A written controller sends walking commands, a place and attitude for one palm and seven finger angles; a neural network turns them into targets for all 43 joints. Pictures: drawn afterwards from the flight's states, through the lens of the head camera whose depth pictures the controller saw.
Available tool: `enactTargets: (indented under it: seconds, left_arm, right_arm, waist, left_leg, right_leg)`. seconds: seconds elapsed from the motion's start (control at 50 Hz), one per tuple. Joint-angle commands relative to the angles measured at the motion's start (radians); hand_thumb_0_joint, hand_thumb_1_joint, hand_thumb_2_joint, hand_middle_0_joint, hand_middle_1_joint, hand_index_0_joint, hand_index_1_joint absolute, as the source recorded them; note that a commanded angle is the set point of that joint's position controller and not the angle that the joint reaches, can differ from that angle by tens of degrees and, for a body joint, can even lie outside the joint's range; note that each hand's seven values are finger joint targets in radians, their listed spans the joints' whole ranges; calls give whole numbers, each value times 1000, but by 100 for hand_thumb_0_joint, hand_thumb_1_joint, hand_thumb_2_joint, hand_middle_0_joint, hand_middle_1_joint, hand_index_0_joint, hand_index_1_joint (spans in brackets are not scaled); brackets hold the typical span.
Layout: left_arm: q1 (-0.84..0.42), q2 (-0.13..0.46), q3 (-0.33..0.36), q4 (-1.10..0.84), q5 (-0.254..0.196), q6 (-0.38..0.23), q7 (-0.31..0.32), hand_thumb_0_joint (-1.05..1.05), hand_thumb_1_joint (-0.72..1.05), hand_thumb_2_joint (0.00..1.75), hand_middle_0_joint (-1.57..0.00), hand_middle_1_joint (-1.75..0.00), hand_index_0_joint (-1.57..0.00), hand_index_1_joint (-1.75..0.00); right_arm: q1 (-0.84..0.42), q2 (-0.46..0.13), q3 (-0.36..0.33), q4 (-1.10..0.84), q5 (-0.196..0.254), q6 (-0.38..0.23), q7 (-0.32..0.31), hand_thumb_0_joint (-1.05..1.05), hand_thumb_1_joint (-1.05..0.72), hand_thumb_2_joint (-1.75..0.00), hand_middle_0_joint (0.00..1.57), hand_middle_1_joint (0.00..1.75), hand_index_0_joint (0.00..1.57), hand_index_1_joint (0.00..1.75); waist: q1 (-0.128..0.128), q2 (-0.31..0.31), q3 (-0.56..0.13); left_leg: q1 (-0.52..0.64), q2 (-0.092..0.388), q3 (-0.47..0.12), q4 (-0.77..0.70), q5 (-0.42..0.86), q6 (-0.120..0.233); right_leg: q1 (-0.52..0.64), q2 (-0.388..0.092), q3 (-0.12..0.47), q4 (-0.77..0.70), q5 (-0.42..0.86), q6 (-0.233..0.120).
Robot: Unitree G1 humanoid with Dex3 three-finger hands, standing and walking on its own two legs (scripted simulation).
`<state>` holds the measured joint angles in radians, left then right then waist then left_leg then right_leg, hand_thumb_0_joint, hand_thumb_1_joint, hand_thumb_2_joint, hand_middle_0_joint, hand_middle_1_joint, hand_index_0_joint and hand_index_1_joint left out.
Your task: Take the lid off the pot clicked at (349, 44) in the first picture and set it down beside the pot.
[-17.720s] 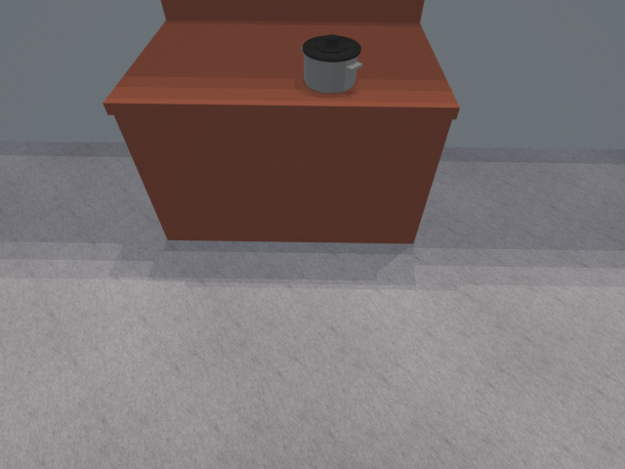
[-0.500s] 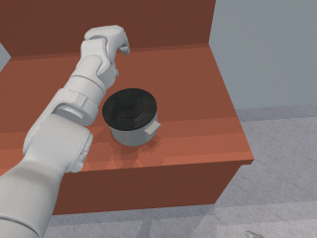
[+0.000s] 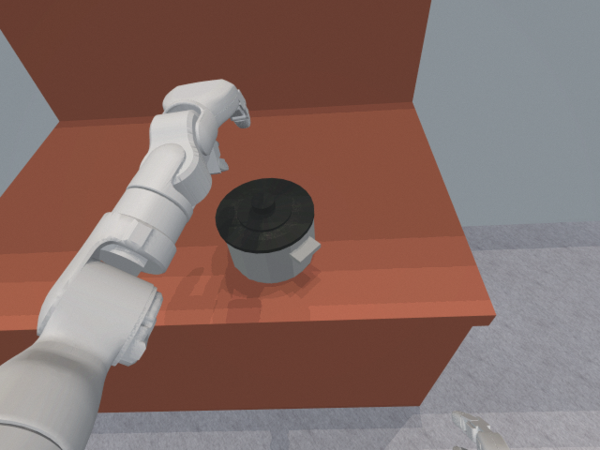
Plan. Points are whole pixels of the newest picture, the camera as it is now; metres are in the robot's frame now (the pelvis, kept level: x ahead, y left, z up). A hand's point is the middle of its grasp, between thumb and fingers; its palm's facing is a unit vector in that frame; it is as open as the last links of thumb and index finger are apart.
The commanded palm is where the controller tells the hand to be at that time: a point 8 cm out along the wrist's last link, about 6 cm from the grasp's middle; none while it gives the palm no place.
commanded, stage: draw the hand back to the body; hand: left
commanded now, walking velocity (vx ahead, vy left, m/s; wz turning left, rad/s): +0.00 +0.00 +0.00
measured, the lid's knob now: (263, 203) +0.52 +0.08 +0.02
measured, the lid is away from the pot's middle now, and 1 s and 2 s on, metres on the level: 0.01 0.01 0.01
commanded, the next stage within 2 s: come to a stop and stand still in 1.86 s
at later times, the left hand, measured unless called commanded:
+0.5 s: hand (210, 164) +0.37 +0.10 +0.23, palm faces +0.08 -0.97 -0.21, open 9.6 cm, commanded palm +0.33 +0.16 +0.22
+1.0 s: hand (168, 236) +0.29 +0.13 +0.20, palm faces +0.22 -0.95 -0.23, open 8.0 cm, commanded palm +0.25 +0.18 +0.20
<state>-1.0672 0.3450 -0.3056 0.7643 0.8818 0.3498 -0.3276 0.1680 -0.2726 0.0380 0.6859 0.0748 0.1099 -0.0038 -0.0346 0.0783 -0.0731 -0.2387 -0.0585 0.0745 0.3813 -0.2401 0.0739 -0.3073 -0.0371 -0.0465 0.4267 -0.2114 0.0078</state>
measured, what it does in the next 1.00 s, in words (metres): stands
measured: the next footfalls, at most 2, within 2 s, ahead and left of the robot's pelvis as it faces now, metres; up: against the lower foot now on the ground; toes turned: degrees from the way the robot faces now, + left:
none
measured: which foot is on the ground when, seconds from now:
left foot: down 0.00-1.00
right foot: down 0.00-1.00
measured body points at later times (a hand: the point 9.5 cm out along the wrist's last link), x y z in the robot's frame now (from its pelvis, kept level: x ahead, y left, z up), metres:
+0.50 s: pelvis +0.01 -0.02 +0.00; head +0.02 -0.04 +0.45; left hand +0.36 +0.15 +0.24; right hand +0.15 -0.25 -0.11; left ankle -0.03 +0.07 -0.74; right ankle +0.00 -0.13 -0.74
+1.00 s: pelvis +0.00 -0.04 +0.00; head +0.00 -0.07 +0.45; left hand +0.27 +0.18 +0.22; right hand +0.21 -0.26 -0.08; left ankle -0.03 +0.07 -0.74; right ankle +0.00 -0.13 -0.74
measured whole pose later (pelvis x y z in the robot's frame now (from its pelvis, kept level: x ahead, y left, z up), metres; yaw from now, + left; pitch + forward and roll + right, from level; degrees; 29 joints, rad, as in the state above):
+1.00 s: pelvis +0.00 -0.04 +0.00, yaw +0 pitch -3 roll +0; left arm -0.01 0.29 0.12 -0.23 -0.08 -0.08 0.08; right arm 0.10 -0.22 0.04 0.62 0.04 -0.01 -0.04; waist 0.03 0.07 0.04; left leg -0.05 0.02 0.05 0.39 -0.27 0.01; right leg -0.09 0.04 -0.07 0.37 -0.22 -0.05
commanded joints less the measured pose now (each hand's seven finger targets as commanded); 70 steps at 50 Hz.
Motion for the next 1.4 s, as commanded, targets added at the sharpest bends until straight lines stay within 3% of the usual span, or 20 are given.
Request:
enactTargets:
  seconds: [0.0, 0.08, 0.1, 0.12, 0.14, 0.16, 0.18, 0.22, 0.26, 0.3, 0.36, 0.46, 0.58, 0.7, 0.86, 0.9, 0.96, 1.08, 1.2, 1.38]
  left_arm:
    - [-408, 115, -18, -392, 17, 14, 19, 0, -14, 114, -78, -21, -76, -20]
    - [-405, 233, 53, -545, 15, 13, 2, 0, -14, 114, -78, -21, -76, -20]
    - [-442, 15, 289, -705, -674, -214, 152, 0, -14, 114, -78, -21, -76, -20]
    - [-230, 97, 302, -578, -698, -296, 218, 0, -14, 114, -78, -21, -76, -20]
    - [-141, 66, 290, -533, -702, -326, 248, 0, -14, 114, -78, -21, -76, -20]
    - [-39, 92, 382, -536, -789, -360, 279, 0, -14, 114, -78, -21, -76, -20]
    - [-3, 21, 329, -538, -837, -383, 293, 0, -14, 114, -78, -21, -76, -20]
    - [-13, 39, 366, -634, -878, -430, 333, 0, -11, 114, -77, -21, -74, -20]
    - [-55, 132, 442, -777, -890, -472, 370, 0, -6, 113, -74, -22, -71, -21]
    - [-5, 89, 430, -843, -905, -493, 395, 0, -1, 111, -71, -22, -69, -21]
    - [128, 98, 457, -933, -915, -511, 411, 0, 7, 110, -67, -23, -64, -22]
    - [468, 39, 441, -950, -943, -498, 406, 0, 20, 107, -59, -24, -58, -23]
    - [413, 116, 486, -1196, -932, -525, 425, 0, 36, 103, -51, -25, -49, -25]
    - [711, 41, 454, -1059, -953, -477, 414, 0, 51, 99, -42, -27, -41, -26]
    - [733, 147, 553, -1254, -958, -504, 426, 0, 72, 94, -30, -28, -30, -28]
    - [805, 77, 498, -1199, -962, -490, 420, 0, 77, 93, -27, -29, -27, -29]
    - [868, 83, 505, -1161, -965, -475, 418, 0, 85, 91, -23, -30, -23, -30]
    - [887, 136, 561, -1344, -962, -512, 428, 0, 90, 90, -20, -30, -20, -30]
    - [1121, 108, 576, -1239, -971, -492, 428, 0, 90, 90, -20, -30, -20, -30]
    - [1279, 150, 635, -1406, -963, -529, 440, 0, 90, 90, -20, -30, -20, -30]
  right_arm:
    - [-183, -101, -40, -199, 15, -28, 22, 0, -90, -90, 20, 30, 20, 30]
    - [-200, -97, -43, -211, 13, -23, 29, 0, -90, -90, 20, 30, 20, 30]
    - [16, 3, -29, -220, -13, -40, 4, 0, -90, -90, 20, 30, 20, 30]
    - [-33, -33, -9, -205, -16, -56, -7, 0, -90, -90, 20, 30, 20, 30]
    - [-59, -27, -3, -205, -14, -60, -14, 0, -90, -90, 20, 30, 20, 30]
    - [-53, -52, -18, -203, -16, -69, -29, 0, -90, -90, 20, 30, 20, 30]
    - [-77, -46, -8, -207, -11, -79, -37, 0, -90, -90, 20, 30, 20, 30]
    - [-79, -49, -11, -198, -16, -96, -45, 0, -90, -90, 20, 30, 20, 30]
    - [-84, -51, -12, -190, -29, -117, -48, 0, -90, -90, 20, 30, 20, 30]
    - [-100, -30, -7, -195, -37, -136, -49, 0, -90, -90, 20, 30, 20, 30]
    - [-102, -35, -14, -196, -47, -157, -43, 0, -90, -90, 20, 30, 20, 30]
    - [-121, -52, -34, -198, -40, -160, -34, 0, -90, -90, 20, 30, 20, 30]
    - [-145, -47, -40, -187, -42, -177, -40, 0, -90, -90, 20, 30, 20, 30]
    - [-149, -53, -40, -187, -29, -155, -33, 0, -90, -90, 20, 30, 20, 30]
    - [-177, -47, -37, -205, -39, -170, -37, 0, -90, -90, 20, 30, 20, 30]
    - [-179, -40, -31, -211, -36, -169, -35, 0, -90, -90, 20, 30, 20, 30]
    - [-174, -50, -33, -208, -33, -159, -35, 0, -90, -90, 20, 30, 20, 30]
    - [-200, -37, -30, -225, -45, -184, -39, 0, -90, -90, 20, 30, 20, 30]
    - [-180, -46, -35, -216, -43, -184, -39, 0, -90, -90, 20, 30, 20, 30]
    - [-173, -46, -41, -219, -48, -227, -38, 0, -90, -90, 20, 30, 20, 30]
  waist:
    - [13, -75, -393]
    - [12, -65, -445]
    - [-69, -199, -235]
    - [-18, -225, -229]
    - [-6, -253, -175]
    - [10, -285, -170]
    - [10, -272, -120]
    - [13, -147, -125]
    - [22, 16, -155]
    - [23, 92, -167]
    - [33, 46, -190]
    - [38, -157, -167]
    - [36, -5, -248]
    - [41, -100, -85]
    - [52, -27, -141]
    - [51, -31, -98]
    - [44, -94, -27]
    - [62, -14, -111]
    - [65, -93, -18]
    - [75, -20, -44]
  left_leg:
    - [201, 52, -110, 19, 463, -10]
    - [253, 53, -130, 44, 518, -10]
    - [313, 97, -63, 21, 412, -21]
    - [329, 111, -84, -5, 328, -9]
    - [296, 109, -88, -30, 254, -10]
    - [278, 121, -89, -50, 196, -18]
    - [250, 119, -74, -67, 155, -21]
    - [253, 118, -67, -59, 159, -27]
    - [263, 112, -71, -45, 193, -38]
    - [278, 115, -74, -34, 251, -47]
    - [268, 122, -82, -25, 317, -50]
    - [242, 128, -55, -4, 370, -32]
    - [313, 110, -53, 16, 438, -30]
    - [231, 114, -38, 0, 316, -33]
    - [271, 105, -46, 14, 311, -31]
    - [257, 107, -44, 1, 292, -35]
    - [222, 109, -49, -5, 224, -33]
    - [250, 99, -55, 0, 218, -31]
    - [203, 111, -55, -3, 202, -31]
    - [200, 111, -72, 9, 218, -38]
  right_leg:
    - [160, 8, 14, 12, 362, -54]
    - [183, 17, 19, 12, 374, -53]
    - [118, 30, -27, -47, 266, -60]
    - [128, 32, 5, -29, 163, -66]
    - [112, 33, 4, -32, 118, -70]
    - [130, 22, 1, -50, 102, -66]
    - [130, 19, 2, -60, 98, -58]
    - [147, 8, 12, -62, 130, -60]
    - [191, -2, 26, -71, 166, -64]
    - [213, 0, 16, -65, 214, -70]
    - [261, 3, 14, -62, 287, -68]
    - [291, 0, 15, -55, 408, -50]
    - [312, -5, 31, -50, 461, -46]
    - [254, -7, 23, -75, 390, -41]
    - [280, -12, 43, -85, 382, -42]
    - [255, -7, 33, -91, 348, -42]
    - [219, -5, 32, -113, 275, -39]
    - [253, -11, 43, -115, 245, -40]
    - [219, -7, 35, -123, 224, -38]
    - [222, -10, 30, -106, 208, -46]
